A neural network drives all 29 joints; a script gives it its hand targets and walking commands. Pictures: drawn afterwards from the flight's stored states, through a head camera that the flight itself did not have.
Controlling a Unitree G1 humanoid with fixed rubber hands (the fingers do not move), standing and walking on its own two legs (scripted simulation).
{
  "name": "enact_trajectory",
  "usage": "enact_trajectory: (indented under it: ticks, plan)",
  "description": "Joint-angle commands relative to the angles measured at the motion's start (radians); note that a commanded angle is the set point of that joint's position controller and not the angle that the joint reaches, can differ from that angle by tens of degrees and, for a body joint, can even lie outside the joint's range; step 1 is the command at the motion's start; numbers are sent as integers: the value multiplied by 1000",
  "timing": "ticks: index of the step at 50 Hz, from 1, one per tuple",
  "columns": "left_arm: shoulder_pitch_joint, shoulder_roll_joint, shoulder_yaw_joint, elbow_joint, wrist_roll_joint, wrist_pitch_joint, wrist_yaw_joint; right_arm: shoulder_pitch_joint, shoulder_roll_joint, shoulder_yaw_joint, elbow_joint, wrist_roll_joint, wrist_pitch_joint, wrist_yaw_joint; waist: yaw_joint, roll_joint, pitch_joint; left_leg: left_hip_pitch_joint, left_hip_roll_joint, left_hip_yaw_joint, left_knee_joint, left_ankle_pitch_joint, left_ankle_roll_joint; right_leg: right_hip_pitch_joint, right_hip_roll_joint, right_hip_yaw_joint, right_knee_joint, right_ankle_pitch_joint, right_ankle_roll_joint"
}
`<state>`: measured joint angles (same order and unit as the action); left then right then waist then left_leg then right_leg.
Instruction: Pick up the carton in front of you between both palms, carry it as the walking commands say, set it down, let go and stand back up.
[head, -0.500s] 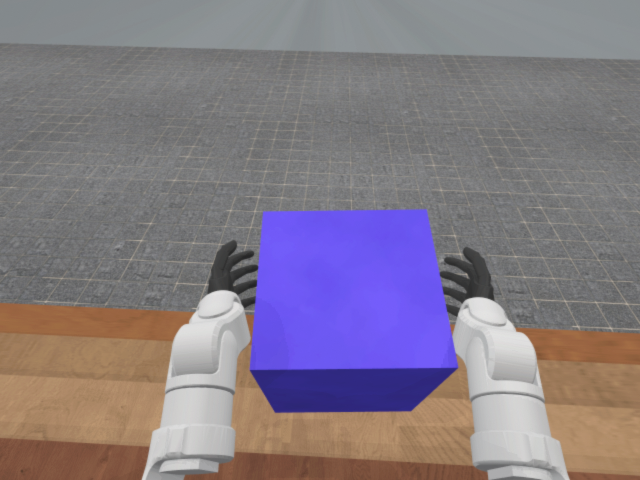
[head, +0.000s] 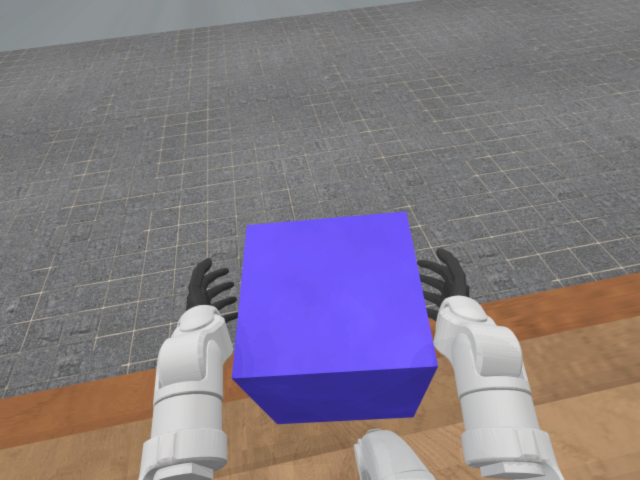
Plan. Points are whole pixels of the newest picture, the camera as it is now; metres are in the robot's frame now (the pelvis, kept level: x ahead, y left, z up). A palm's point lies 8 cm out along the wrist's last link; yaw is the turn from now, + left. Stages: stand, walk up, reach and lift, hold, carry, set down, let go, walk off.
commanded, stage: carry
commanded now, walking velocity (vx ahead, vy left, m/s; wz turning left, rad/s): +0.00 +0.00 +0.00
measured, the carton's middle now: (335, 327) +0.33 -0.04 -0.02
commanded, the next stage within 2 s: none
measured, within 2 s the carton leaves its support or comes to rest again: neither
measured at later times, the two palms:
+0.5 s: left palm (251, 229) +0.69 +0.11 -0.16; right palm (382, 216) +0.70 -0.21 -0.17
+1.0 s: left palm (261, 187) +1.10 +0.10 -0.36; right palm (352, 173) +1.11 -0.21 -0.35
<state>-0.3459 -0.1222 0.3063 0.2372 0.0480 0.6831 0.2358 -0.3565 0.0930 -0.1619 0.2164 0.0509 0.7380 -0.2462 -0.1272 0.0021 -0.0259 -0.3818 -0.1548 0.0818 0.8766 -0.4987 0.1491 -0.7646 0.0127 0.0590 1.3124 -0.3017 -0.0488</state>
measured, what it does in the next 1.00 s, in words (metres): goes down: right foot 0.16 m lower, then left foot 0.16 m lower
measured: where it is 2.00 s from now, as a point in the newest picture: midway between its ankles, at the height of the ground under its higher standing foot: (320, 281)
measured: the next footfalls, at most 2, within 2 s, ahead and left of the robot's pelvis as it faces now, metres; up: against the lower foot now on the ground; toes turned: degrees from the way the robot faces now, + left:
right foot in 0.20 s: +0.31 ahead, -0.09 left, -0.16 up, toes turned +0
left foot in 0.60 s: +0.61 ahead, +0.01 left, -0.33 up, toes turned +0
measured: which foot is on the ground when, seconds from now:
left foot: down 0.00-0.22, up 0.24-0.58, down 0.60-0.98, up 1.00-1.00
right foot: up 0.00-0.18, down 0.20-0.60, up 0.62-0.96, down 0.98-1.00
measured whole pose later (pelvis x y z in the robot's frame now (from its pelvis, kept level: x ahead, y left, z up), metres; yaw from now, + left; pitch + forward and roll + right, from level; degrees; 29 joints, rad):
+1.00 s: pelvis +0.79 -0.07 -0.43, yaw +1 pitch -1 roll +2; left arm -0.35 -0.11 0.23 0.20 0.01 0.67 0.23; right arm -0.32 0.11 -0.21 0.18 0.00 0.67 -0.24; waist 0.02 -0.06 -0.05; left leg -0.36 -0.08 0.09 1.62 -0.63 0.06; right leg -0.45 0.03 -0.09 0.64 0.18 -0.09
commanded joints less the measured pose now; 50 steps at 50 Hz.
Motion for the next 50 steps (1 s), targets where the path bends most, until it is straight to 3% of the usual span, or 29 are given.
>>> enact_trajectory:
  ticks: [1, 3, 7, 9, 10, 11, 12, 13, 14, 15, 17, 19, 20, 22, 26, 28, 29, 30, 31, 32, 33, 36, 37, 38, 42, 45, 47, 49, 50]
  plan:
    - [-553, -706, -494, -90, -105, -22, -23, -623, 845, 539, -114, 153, -38, 48, 30, -6, -346, 298, 309, -485, -28, 636, 110, -155, -51, 32, -160, 391, -15]
    - [-550, -733, -514, -74, -115, -46, -24, -584, 825, 509, -92, 119, -52, 48, 23, -85, -298, 169, 192, -349, 54, 325, 60, -15, 8, -75, -464, 676, 6]
    - [-561, -695, -568, -151, -147, -51, -17, -477, 793, 486, -56, 91, -83, 31, 5, 155, -226, 64, 147, -235, 129, 418, -9, 325, 42, -161, -768, 715, 17]
    - [-533, -652, -573, -172, -144, -44, -9, -410, 748, 459, -51, 62, -83, 20, 205, 148, -376, -25, 195, -125, 458, 743, -74, 687, 45, -195, -663, 723, -26]
    - [-487, -632, -577, -162, -143, -34, -7, -421, 730, 455, -69, 48, -79, 14, 319, -3, -380, -124, 178, -77, 722, 827, -121, 849, 45, -206, -762, 642, -53]
    - [-479, -630, -595, -172, -136, -20, -13, -434, 728, 433, -70, 19, -83, 5, 342, -149, -271, -397, 24, -4, 1112, -59, -142, 933, -92, -32, -808, 586, -168]
    - [-468, -635, -610, -105, -160, -11, 1, -431, 657, 391, -70, -5, -71, 0, 201, -163, -319, -556, 5, -121, 1124, -185, -150, 1004, -246, 319, -664, 931, -218]
    - [-498, -630, -634, -119, -191, -11, 7, -398, 621, 352, -61, -21, -63, -5, 182, -54, -333, -563, 92, -199, 929, -79, -128, 923, -306, 476, -725, 561, -273]
    - [-512, -699, -662, -128, -217, -2, 3, -416, 618, 331, -53, -27, -63, -12, 177, 59, -201, -610, 136, -217, 719, 25, -103, 804, -242, 392, -652, 572, -222]
    - [-514, -698, -676, -131, -231, 6, -1, -389, 615, 308, -21, -40, -62, -18, 153, 37, -266, -576, 140, -223, 637, 68, -89, 817, -242, 347, -596, 724, -166]
    - [-559, -728, -671, -147, -237, 1, -10, -393, 635, 301, -33, -37, -64, 0, 169, -59, -302, -499, 175, -178, 378, 216, -104, 645, -295, 451, -693, 531, -250]
    - [-564, -784, -665, -124, -226, -5, -25, -488, 702, 339, -60, -6, -80, 23, 165, -92, -338, -423, 165, -145, 511, 354, -90, 641, -273, 365, -614, 771, -209]
    - [-553, -808, -660, -120, -217, -12, -32, -499, 727, 354, -64, 11, -91, 34, 185, 7, -318, -476, 174, -203, 253, 602, -87, 628, -156, 264, -476, 489, -166]
    - [-538, -819, -661, -117, -216, -32, -36, -499, 765, 392, -71, 24, -110, 41, 206, 49, -289, -362, 104, -32, -21, 879, -118, 553, -35, 101, -390, 252, -96]
    - [-436, -723, -623, -111, -185, -67, -12, -511, 691, 438, -159, 57, -129, 23, 240, -114, -258, 23, 45, 74, -233, 973, -115, 375, 12, 10, -324, 256, -74]
    - [-381, -678, -607, -119, -160, -67, 4, -457, 630, 435, -181, 57, -123, 12, 67, -152, -355, 274, 50, 71, -245, 965, -87, 360, -2, -74, -9, 512, -22]
    - [-396, -645, -603, -132, -157, -63, 8, -420, 617, 439, -180, 57, -120, 4, -92, -15, -388, 459, 72, 80, -359, 928, -57, 284, -20, -111, 239, 691, 21]
    - [-436, -627, -596, -149, -151, -60, 16, -375, 592, 430, -163, 55, -107, 4, -179, 156, -308, 509, 180, -38, -433, 927, 44, 119, 105, -187, 709, 22, 59]
    - [-387, -586, -569, -131, -135, -47, 19, -352, 573, 438, -135, 56, -93, -6, -1, 227, -345, 697, 370, -435, -237, 1319, 159, -205, 160, -59, 788, -448, 79]
    - [-320, -588, -520, -109, -119, -43, 25, -418, 602, 487, -149, 87, -83, -13, 51, 79, -436, 707, 532, -660, -290, 902, 272, -288, 67, 56, 688, -336, 42]
    - [-356, -559, -484, -148, -111, -45, 28, -448, 677, 531, -160, 138, -79, -8, 64, -65, -370, 531, 503, -660, -295, 742, 228, -268, 9, 116, 441, -199, 14]
    - [-413, -612, -444, -43, -81, -36, 12, -581, 711, 563, -190, 171, -55, 26, 90, -103, -280, 158, 305, -363, -251, 814, 109, -13, 3, -42, -157, 81, 12]
    - [-392, -642, -458, -69, -84, -31, -4, -581, 738, 566, -181, 162, -57, 30, 83, 103, -337, 131, 415, -491, -277, 851, 175, 59, -10, -38, -111, 104, 7]
    - [-444, -672, -481, -92, -105, -33, -15, -561, 778, 555, -156, 154, -61, 39, 77, 138, -407, 196, 430, -524, -231, 934, 170, 41, -26, -50, 61, 229, -9]
    - [-511, -715, -541, -101, -122, -64, -23, -519, 785, 503, -102, 101, -80, 44, 12, -68, -288, 188, 191, -340, 25, 346, 47, -14, 2, -84, -505, 698, 8]
    - [-519, -685, -566, -143, -148, -53, -16, -490, 767, 498, -94, 102, -92, 31, 7, 92, -221, 15, 164, -259, 39, 299, 7, 306, 40, -155, -698, 733, 16]
    - [-512, -636, -562, -151, -142, -42, -5, -415, 712, 461, -77, 72, -86, 22, 103, 140, -306, 16, 152, -140, 294, 481, -53, 488, 63, -205, -571, 760, -9]
    - [-429, -605, -565, -134, -128, -18, -2, -431, 683, 442, -88, 41, -74, 7, 338, -40, -328, -159, 177, -65, 774, 775, -127, 820, 30, -189, -767, 588, -71]
    - [-421, -604, -578, -141, -121, -4, -7, -450, 681, 418, -96, 17, -76, -2, 366, -142, -237, -392, 19, 43, 1143, -115, -144, 885, -95, -41, -780, 592, -177]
